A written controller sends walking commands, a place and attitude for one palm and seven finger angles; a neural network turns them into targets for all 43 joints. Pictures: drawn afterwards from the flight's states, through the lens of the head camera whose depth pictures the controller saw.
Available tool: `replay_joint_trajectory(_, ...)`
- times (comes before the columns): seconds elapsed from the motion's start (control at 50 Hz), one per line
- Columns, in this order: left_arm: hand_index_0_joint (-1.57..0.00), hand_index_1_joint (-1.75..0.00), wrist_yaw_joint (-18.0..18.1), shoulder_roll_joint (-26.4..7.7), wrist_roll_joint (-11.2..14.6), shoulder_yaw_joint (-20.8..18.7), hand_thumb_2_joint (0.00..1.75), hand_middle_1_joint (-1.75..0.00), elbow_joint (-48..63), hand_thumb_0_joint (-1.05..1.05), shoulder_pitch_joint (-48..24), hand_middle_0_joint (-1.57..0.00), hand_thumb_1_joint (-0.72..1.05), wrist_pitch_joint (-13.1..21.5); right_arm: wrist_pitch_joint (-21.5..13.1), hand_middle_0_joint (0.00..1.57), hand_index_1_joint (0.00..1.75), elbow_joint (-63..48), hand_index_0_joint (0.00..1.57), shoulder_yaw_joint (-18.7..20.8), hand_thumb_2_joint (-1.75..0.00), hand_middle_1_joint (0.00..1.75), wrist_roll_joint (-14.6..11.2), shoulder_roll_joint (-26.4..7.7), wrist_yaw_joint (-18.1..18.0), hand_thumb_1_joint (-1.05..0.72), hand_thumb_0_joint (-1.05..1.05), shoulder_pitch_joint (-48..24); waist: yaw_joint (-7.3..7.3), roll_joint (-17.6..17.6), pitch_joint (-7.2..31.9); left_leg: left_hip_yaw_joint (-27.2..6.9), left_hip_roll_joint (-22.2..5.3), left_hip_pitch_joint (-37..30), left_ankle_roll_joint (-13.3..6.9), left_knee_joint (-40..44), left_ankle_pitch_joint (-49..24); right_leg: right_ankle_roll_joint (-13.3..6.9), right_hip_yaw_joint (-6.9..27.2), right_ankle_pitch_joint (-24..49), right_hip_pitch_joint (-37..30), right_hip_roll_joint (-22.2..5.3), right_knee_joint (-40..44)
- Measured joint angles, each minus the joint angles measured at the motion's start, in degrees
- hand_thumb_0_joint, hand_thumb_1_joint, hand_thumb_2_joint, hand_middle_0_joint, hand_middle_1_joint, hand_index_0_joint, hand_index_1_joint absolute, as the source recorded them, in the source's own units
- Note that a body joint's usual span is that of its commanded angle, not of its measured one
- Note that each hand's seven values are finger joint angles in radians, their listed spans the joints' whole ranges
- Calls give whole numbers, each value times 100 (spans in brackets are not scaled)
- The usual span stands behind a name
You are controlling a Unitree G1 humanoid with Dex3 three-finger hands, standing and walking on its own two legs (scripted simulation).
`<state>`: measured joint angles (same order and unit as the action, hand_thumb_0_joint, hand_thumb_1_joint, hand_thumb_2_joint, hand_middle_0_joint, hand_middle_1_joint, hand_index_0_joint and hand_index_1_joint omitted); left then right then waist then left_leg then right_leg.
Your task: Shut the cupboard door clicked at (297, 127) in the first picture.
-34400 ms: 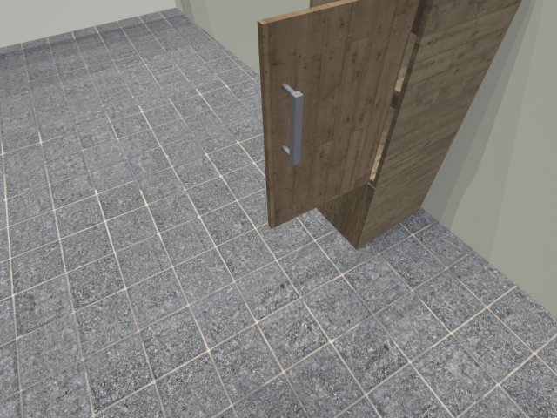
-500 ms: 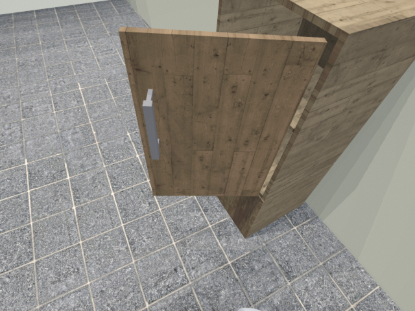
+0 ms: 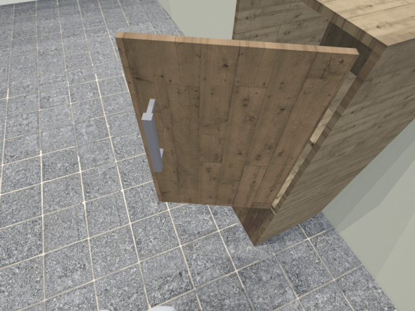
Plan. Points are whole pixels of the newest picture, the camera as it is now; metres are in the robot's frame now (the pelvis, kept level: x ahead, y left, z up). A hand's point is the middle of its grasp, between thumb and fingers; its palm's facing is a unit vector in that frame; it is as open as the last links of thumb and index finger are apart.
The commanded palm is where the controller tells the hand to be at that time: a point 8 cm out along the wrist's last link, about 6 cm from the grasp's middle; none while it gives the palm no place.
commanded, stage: come to a stop and stand still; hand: left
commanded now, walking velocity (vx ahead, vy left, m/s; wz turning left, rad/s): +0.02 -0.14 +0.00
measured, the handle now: (155, 138) +0.44 +0.15 +0.04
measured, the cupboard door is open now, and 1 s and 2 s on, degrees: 61 61 61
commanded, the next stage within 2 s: look again from close up in 0.82 s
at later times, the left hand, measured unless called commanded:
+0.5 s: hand out of the picture -0.01 +0.17 -0.17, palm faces -0.01 -0.98 -0.18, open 7.4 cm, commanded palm none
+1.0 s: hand out of the picture -0.02 +0.14 -0.17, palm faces -0.02 -0.98 -0.17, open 7.4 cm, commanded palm none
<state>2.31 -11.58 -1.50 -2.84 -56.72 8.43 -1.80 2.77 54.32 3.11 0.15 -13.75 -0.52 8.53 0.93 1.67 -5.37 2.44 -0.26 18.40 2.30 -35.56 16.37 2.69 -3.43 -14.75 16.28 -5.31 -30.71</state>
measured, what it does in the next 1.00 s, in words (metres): steps on the spot: left foot, then right foot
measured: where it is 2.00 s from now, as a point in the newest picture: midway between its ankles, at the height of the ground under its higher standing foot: outside the picture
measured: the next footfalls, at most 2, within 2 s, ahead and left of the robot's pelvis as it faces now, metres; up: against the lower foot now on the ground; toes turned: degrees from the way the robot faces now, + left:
left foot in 0.02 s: +0.05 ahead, +0.11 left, +0.00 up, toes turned +3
right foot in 0.34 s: -0.01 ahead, -0.12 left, +0.00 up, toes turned -1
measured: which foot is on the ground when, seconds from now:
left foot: up 0.00-0.00, down 0.02-1.00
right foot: down 0.00-0.02, up 0.04-0.32, down 0.34-1.00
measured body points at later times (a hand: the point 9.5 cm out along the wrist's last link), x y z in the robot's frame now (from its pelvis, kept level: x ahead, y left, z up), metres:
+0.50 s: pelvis -0.02 +0.00 +0.01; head +0.00 +0.00 +0.46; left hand +0.00 +0.22 -0.15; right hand +0.02 -0.24 -0.15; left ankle +0.01 +0.11 -0.73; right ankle -0.06 -0.12 -0.73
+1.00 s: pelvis -0.01 -0.01 +0.01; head +0.01 -0.01 +0.45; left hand -0.02 +0.20 -0.16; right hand -0.04 -0.23 -0.16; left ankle +0.01 +0.11 -0.73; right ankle -0.06 -0.12 -0.73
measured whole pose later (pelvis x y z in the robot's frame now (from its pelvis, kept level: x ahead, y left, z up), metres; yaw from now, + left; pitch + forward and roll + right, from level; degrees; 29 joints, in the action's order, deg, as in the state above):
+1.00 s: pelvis -0.01 -0.01 +0.01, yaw -1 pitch +0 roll -1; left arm 2.9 -6.6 -0.5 1.1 -64.2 17.0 1.4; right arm 0.0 63.7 0.0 0.4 -7.9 -1.0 17.8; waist -1.3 -1.2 -2.9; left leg 2.8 -3.0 15.3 0.6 -28.8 13.3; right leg -0.9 -0.2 -16.9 7.5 1.8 -24.6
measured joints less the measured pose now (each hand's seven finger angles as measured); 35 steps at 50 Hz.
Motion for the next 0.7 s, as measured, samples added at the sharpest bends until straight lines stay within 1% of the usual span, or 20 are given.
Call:
replay_joint_trajectory(0.02, -21, -30, -2, -36, 17, 0, 90, -30, 6, 0, 57, -20, 91, -42, -59, 19, 29, -62, 19, -8, -90, 30, 19, -31, 13, -91, 0, 15, -15, -58, 55, -28, -85, -82, -177, 256, -276, -5, -43, -151, 95, 46, -225)
replay_joint_trajectory(0.04, -21, -30, 4, -111, 34, -10, 90, -30, -7, 0, 73, -20, 90, -90, -83, 19, 29, -71, 19, -22, -90, 30, 47, 12, 7, -91, 0, -19, -8, 19, 40, 2, -57, -48, -319, 132, -164, -36, 55, -584, 207, 61, -562)
replay_joint_trajectory(0.06, -20, -30, 11, -189, 45, -24, 90, -30, -15, 0, 96, -20, 90, -142, -92, 19, 29, -74, 19, -62, -90, 30, 74, 77, -9, -91, 0, -54, 16, 110, 20, 44, -32, -53, -401, 47, -17, -82, 226, -997, 327, 130, -982)
replay_joint_trajectory(0.08, -20, -30, 11, -251, 50, -40, 90, -30, -34, 0, 121, -20, 91, -188, -103, 19, 29, -81, 19, -110, -90, 30, 93, 141, -34, -91, 0, -71, 31, 171, 15, 70, -22, -82, -440, 54, 66, -112, 377, -1221, 446, 232, -1418)
replay_joint_trajectory(0.12, -20, -30, -15, -323, 56, -59, 90, -30, -89, 0, 160, -20, 91, -230, -133, 19, 29, -83, 19, -196, -89, 30, 109, 253, -92, -91, 0, -73, 46, 217, 23, 76, -13, -166, -453, 232, 31, -137, 546, -1275, 597, 411, -2075)
replay_joint_trajectory(0.16, -20, -30, -50, -336, 73, -48, 90, -30, -135, 0, 225, -20, 91, -211, -154, 19, 30, -46, 20, -269, -89, 30, 107, 339, -122, -91, 0, -74, 70, 197, 42, 78, -16, -255, -446, 462, -117, -130, 572, -1209, 584, 503, -2269)
replay_joint_trajectory(0.2, -20, -30, -81, -302, 86, -18, 90, -30, -186, 0, 314, -20, 91, -195, -157, 19, 30, 14, 20, -311, -89, 30, 101, 408, -123, -90, 0, -72, 79, 135, 85, 87, -30, -325, -463, 647, -226, -127, 526, -1183, 431, 528, -2067)
replay_joint_trajectory(0.26, -20, -30, -119, -201, 91, 49, 90, -30, -262, 0, 431, -20, 91, -178, -155, 20, 30, 116, 20, -320, -89, 30, 92, 487, -103, -90, 0, -56, 52, 14, 138, 104, -58, -373, -456, 800, -320, -156, 403, -1125, 39, 504, -1314)
replay_joint_trajectory(0.3, -20, -30, -131, -121, 90, 92, 90, -30, -308, 0, 502, -20, 91, -137, -153, 20, 30, 207, 20, -308, -89, 30, 66, 520, -89, -90, 0, -20, 34, -47, 180, 123, -64, -353, -432, 795, -331, -185, 346, -703, -298, 482, -580)
replay_joint_trajectory(0.32, -20, -30, -130, -95, 87, 114, 90, -30, -326, 0, 545, -20, 91, -98, -153, 20, 30, 257, 20, -300, -89, 30, 42, 541, -83, -90, 0, 11, 31, -37, 209, 149, -42, -324, -413, 753, -316, -211, 372, -375, -493, 459, -131)
replay_joint_trajectory(0.34, -20, -30, -123, -84, 82, 135, 90, -30, -343, 0, 594, -20, 91, -48, -154, 20, 30, 304, 20, -292, -89, 30, 16, 570, -75, -90, 0, 44, 34, 26, 247, 203, 14, -281, -391, 699, -291, -235, 450, -278, -660, 403, 250)
replay_joint_trajectory(0.36, -20, -30, -106, -21, 79, 152, 90, -30, -411, 0, 596, -20, 91, -12, -152, 20, 30, 371, 20, -271, -89, 30, -10, 563, -69, -90, 0, 49, 31, -17, 243, 220, -2, -265, -368, 662, -272, -215, 472, -380, -711, 412, 366)
replay_joint_trajectory(0.4, -20, -30, -107, 131, 80, 215, 90, -30, -517, 0, 619, -20, 91, 28, -165, 20, 30, 467, 20, -194, -89, 30, -38, 484, -87, -92, -1, 80, -47, -157, 238, 196, -41, -347, -354, 786, -359, -194, 452, -350, -764, 458, 435)
replay_joint_trajectory(0.44, -20, -30, -101, 232, 85, 261, 90, -30, -584, 0, 668, -20, 91, 88, -182, 20, 30, 574, 20, -188, -89, 30, -28, 425, -77, -92, -1, 164, -105, -188, 278, 189, -47, -453, -324, 958, -451, -204, 447, -259, -828, 470, 525)
replay_joint_trajectory(0.48, -20, -30, -91, 298, 97, 294, 90, -30, -637, 0, 686, -20, 90, 121, -200, 20, 30, 697, 20, -202, -89, 30, -20, 392, -68, -92, -1, 275, -131, -166, 314, 185, -55, -550, -292, 1086, -516, -229, 443, -210, -898, 482, 598)
replay_joint_trajectory(0.58, -20, -30, -52, 293, 109, 306, 90, -30, -763, 1, 690, -20, 92, 117, -181, 20, 30, 992, 20, -243, -89, 30, -4, 391, -72, -92, 0, 571, -150, -76, 345, 156, -120, -702, -222, 1244, -597, -301, 419, -134, -1052, 555, 760)
replay_joint_trajectory(0.7, -20, -30, -57, 304, 137, 307, 90, -30, -819, 1, 703, -20, 92, 137, -163, 19, 30, 1197, 20, -279, -89, 30, 13, 448, -96, -91, 0, 876, -169, -41, 308, 122, -173, -737, -170, 1329, -653, -355, 390, -68, -1106, 614, 876)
